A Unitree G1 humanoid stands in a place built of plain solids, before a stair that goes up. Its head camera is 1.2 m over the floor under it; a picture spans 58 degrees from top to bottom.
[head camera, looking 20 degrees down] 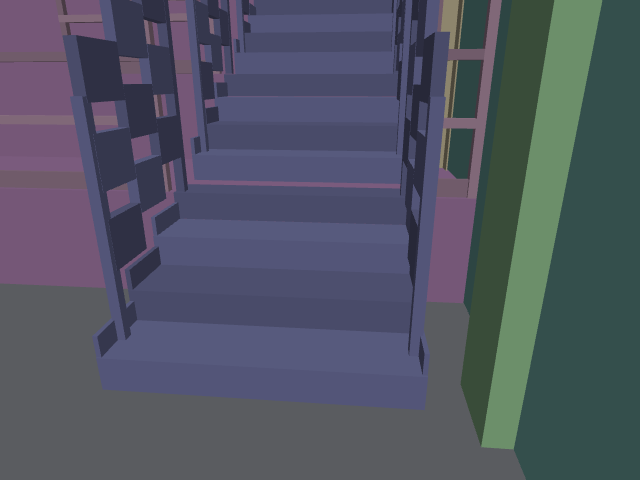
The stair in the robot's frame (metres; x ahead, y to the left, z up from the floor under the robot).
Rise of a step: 0.15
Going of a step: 0.30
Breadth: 1.32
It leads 5 degrees to the right of straight ahead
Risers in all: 4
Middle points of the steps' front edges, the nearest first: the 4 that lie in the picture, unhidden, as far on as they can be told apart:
1.42 0.25 0.16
1.72 0.22 0.31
2.01 0.19 0.47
2.31 0.17 0.62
